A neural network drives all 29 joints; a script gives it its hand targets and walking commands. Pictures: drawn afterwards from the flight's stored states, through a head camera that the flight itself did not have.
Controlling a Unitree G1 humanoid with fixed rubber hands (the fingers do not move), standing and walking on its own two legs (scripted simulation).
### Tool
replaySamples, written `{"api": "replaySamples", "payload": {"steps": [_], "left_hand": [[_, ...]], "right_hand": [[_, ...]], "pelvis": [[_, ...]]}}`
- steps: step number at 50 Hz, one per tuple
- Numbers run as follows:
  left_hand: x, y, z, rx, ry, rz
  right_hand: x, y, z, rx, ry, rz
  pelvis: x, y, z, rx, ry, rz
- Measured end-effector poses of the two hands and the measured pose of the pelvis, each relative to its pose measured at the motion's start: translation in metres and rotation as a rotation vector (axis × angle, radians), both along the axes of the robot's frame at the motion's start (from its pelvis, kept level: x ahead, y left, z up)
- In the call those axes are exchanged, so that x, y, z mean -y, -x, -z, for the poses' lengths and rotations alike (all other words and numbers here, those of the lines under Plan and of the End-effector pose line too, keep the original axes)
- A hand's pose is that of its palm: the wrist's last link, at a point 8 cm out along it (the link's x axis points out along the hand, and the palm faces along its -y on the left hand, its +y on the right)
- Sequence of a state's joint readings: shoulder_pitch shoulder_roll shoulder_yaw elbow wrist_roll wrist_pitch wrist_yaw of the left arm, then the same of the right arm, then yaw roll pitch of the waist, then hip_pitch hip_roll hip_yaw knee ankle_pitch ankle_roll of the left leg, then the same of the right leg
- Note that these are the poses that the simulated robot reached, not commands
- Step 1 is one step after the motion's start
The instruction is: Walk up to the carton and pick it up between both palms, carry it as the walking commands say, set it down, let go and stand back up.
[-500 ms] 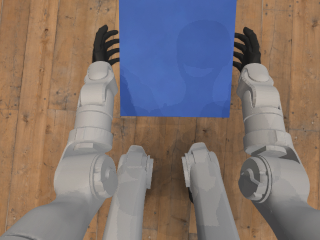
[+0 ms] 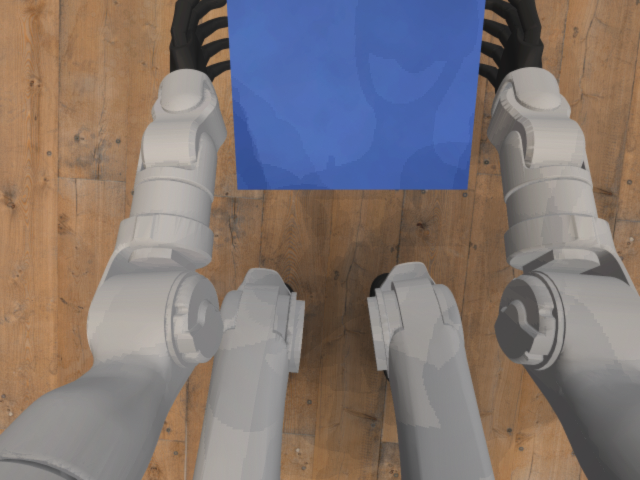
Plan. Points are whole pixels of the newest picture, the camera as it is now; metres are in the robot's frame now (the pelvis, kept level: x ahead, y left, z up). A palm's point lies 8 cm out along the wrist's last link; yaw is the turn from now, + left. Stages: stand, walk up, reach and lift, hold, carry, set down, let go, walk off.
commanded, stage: set down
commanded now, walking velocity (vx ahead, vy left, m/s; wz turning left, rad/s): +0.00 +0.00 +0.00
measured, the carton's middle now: (348, 70) +0.55 -0.04 -0.22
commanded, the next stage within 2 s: none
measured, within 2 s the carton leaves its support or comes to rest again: rests again in 1.44 s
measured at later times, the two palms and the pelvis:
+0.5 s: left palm (209, 78) +0.54 +0.13 -0.20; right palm (490, 75) +0.52 -0.20 -0.19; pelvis +0.01 +0.00 -0.03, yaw +0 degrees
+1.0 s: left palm (210, 85) +0.54 +0.13 -0.21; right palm (486, 82) +0.52 -0.20 -0.21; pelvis +0.00 +0.00 -0.04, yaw +1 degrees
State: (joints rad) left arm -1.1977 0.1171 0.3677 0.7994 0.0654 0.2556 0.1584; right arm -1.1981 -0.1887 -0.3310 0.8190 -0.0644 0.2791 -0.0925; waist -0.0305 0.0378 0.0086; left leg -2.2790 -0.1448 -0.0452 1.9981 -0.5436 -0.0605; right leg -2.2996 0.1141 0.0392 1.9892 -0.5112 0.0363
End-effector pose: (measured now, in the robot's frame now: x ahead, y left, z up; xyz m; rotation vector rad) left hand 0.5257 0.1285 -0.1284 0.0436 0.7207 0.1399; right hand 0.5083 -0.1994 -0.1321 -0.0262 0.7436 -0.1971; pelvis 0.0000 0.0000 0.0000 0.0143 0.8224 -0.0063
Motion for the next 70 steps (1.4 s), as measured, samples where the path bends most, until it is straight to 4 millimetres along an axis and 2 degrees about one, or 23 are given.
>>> {"api": "replaySamples", "payload": {"steps": [12,21,29,44,70], "left_hand": [[-0.003,-0.006,0.042,-0.028,0.007,0.004],[-0.005,-0.013,0.064,-0.043,0.002,0.015],[-0.002,-0.016,0.069,-0.033,0.005,0.017],[-0.005,-0.009,0.077,-0.059,-0.006,0.032],[-0.005,-0.017,0.087,-0.054,0.023,0.062]], "right_hand": [[-0.001,-0.009,0.038,-0.029,0.007,-0.023],[-0.002,-0.015,0.057,-0.044,0.005,-0.039],[0.0,-0.016,0.064,-0.034,0.0,-0.03],[-0.001,-0.01,0.073,-0.058,-0.009,-0.052],[-0.001,-0.018,0.083,-0.05,-0.037,-0.072]], "pelvis": [[0.0,-0.003,0.021,0.049,0.006,-0.01],[-0.003,-0.008,0.029,0.092,0.011,-0.013],[-0.004,-0.01,0.037,0.122,0.012,-0.013],[-0.003,-0.001,0.042,0.18,0.007,-0.015],[-0.003,-0.002,0.05,0.203,0.006,-0.015]]}}
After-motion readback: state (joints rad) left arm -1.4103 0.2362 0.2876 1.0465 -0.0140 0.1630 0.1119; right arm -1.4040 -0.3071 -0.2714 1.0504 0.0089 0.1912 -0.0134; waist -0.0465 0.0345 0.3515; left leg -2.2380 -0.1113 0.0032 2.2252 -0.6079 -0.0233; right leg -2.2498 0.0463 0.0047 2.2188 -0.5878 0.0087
